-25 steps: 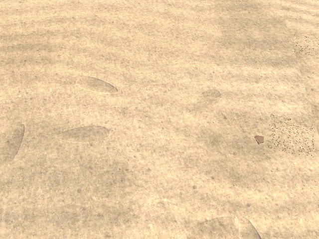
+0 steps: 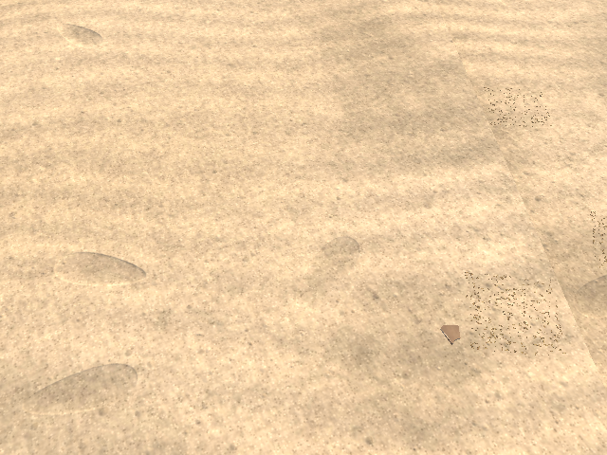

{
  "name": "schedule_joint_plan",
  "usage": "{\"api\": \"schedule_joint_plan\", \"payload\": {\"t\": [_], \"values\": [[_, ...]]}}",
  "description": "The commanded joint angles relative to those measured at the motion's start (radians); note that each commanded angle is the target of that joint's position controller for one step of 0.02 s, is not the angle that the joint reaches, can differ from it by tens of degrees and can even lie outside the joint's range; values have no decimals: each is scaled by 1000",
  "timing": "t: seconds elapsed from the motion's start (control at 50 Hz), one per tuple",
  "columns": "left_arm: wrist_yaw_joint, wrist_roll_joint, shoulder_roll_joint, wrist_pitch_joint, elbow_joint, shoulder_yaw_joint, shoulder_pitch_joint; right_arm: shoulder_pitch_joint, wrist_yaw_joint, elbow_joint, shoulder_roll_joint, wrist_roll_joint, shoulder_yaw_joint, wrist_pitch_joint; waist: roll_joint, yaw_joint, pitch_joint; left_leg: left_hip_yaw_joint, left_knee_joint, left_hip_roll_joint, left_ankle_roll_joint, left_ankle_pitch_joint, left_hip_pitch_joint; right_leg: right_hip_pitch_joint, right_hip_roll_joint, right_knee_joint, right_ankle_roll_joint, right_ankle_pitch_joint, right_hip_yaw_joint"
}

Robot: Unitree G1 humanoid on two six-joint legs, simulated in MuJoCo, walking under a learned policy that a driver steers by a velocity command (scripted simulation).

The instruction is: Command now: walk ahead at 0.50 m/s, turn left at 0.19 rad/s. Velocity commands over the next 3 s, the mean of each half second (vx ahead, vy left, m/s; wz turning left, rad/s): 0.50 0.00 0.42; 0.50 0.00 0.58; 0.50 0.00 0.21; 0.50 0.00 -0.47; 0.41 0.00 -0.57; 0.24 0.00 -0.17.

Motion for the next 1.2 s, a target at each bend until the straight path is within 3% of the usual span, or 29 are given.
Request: {"api": "schedule_joint_plan", "payload": {"t": [0.02,0.04,0.12,0.22,0.32,0.38,0.42,0.44,0.46,0.48,0.5,0.52,0.54,0.58,0.62,0.66,0.72,0.82,0.88,0.92,0.96,0.98,1.0,1.02,1.04,1.06,1.08,1.14,1.2], "values": [[11,-18,99,-15,11,33,144,-4,5,-59,-93,-12,-28,2,-106,61,-12,-68,101,68,13,96,-309,259,-285,-340,-79,37,294],[15,-19,85,-22,18,29,138,18,12,-45,-79,-23,-27,15,-116,42,-7,-65,96,71,3,124,-280,227,-261,-359,-64,79,236],[21,-26,108,-49,54,39,193,-65,30,-69,-57,-25,-34,37,-86,30,15,-56,92,75,-15,239,-365,244,-252,-389,-67,247,107],[27,-23,98,-47,88,36,245,-235,42,-128,-40,-27,-25,38,-81,54,59,-15,-102,70,-26,391,-432,279,-230,-385,-63,335,-22],[40,-21,132,-37,129,43,315,-381,57,-194,-35,-34,-9,34,-77,91,86,86,-326,39,24,388,-377,385,-263,-341,-50,486,-101],[50,-17,168,-23,137,50,305,-342,49,-197,-57,-36,-19,36,-103,58,37,143,-369,-36,83,257,-266,463,-275,-184,-33,877,-150],[52,-13,201,-4,133,60,288,-196,39,-162,-92,-37,-39,31,-117,-9,-59,154,-401,-105,133,157,-95,462,-279,78,-32,1014,-161],[48,-18,207,3,124,61,274,-57,29,-119,-124,-46,-57,21,-76,-77,-137,120,-490,-123,166,186,107,365,-259,305,-12,867,-174],[42,-17,161,1,89,50,280,54,13,-97,-224,-53,-88,19,39,-109,-229,-154,-526,83,224,106,343,132,-210,616,18,418,-173],[22,-34,91,-8,12,41,285,-10,11,-121,-320,-31,-110,28,251,-28,-293,-751,-679,324,397,158,575,-292,39,960,78,-349,-47],[18,-19,150,-20,-11,46,158,-6,7,-125,-293,-8,-107,39,55,-72,-237,-700,-736,311,373,191,540,-408,-20,969,68,-269,128],[14,-32,136,-33,-26,40,124,-55,-2,-118,-244,-6,-93,39,15,-39,-118,-565,-742,295,340,265,420,-424,-66,904,61,-173,130],[17,-31,133,-39,-12,39,144,-89,-4,-114,-193,-7,-79,34,-56,12,-41,-469,-756,246,289,394,287,-363,-100,798,62,-128,126],[16,1,121,-4,-3,37,179,-147,-10,-124,-151,1,-63,18,-44,72,-27,-334,-775,155,241,524,152,-240,-126,690,85,-116,132],[8,11,108,27,-11,36,182,-126,-5,-119,-162,7,-62,-3,-24,84,-38,-291,-785,117,238,604,119,-220,-121,632,106,-108,114],[4,9,101,39,-35,33,126,-92,-4,-115,-187,4,-68,-10,-7,73,-24,-273,-801,92,225,592,105,-256,-119,556,124,-46,98],[1,5,109,42,-82,33,-7,-26,-4,-109,-190,4,-68,-6,25,25,6,-292,-810,77,193,554,144,-340,-114,417,140,68,94],[-8,-3,107,32,-139,22,-161,57,-12,-106,-198,-2,-69,-2,47,-37,7,-334,-760,79,174,598,260,-378,-72,227,134,167,102],[-11,-10,115,19,-173,16,-222,79,-19,-111,-209,-12,-71,0,59,-52,12,-372,-707,97,169,675,306,-345,-39,133,115,151,103],[-8,-14,136,10,-174,19,-179,44,-27,-125,-225,-14,-75,-1,72,-17,7,-400,-669,107,140,707,289,-231,-22,58,93,116,118],[8,-18,177,0,-126,36,-5,-23,-22,-145,-245,-15,-78,-6,71,66,-55,-394,-534,75,95,847,211,43,28,-1,59,43,100],[20,-12,206,-12,-95,49,130,-40,-12,-146,-237,-6,-75,-13,17,140,-129,-345,-346,12,69,821,147,243,-7,-63,32,70,122],[40,13,279,-18,-91,65,291,-27,-4,-178,-157,6,-51,-22,-92,190,-288,-272,-63,-49,48,530,22,477,-242,-93,-17,-154,355],[40,24,355,-5,-99,81,258,93,-6,-208,-95,28,-39,-15,-336,98,-353,-166,166,-197,23,-155,-272,629,-467,-220,-121,-209,824],[33,4,267,7,-106,72,197,79,-16,-172,-176,-11,-46,2,-181,72,-245,-164,259,-95,31,-91,-354,514,-443,-231,-127,-315,848],[29,-5,180,9,-116,51,137,12,-7,-169,-182,-19,-49,8,-74,68,-120,-149,245,-58,26,7,-347,379,-395,-248,-108,-286,677],[26,-4,142,7,-109,40,109,-28,2,-173,-165,-20,-45,12,-39,59,-58,-135,205,-27,16,61,-327,291,-341,-271,-88,-159,530],[24,-15,138,-17,-70,38,141,-46,28,-180,-143,-34,-42,42,-130,39,-29,-104,163,10,-4,101,-281,200,-267,-313,-60,96,300],[9,-22,143,-42,-35,40,196,-113,41,-206,-112,-38,-31,46,-111,43,-24,-123,116,6,-11,160,-330,205,-262,-347,-91,209,228]]}}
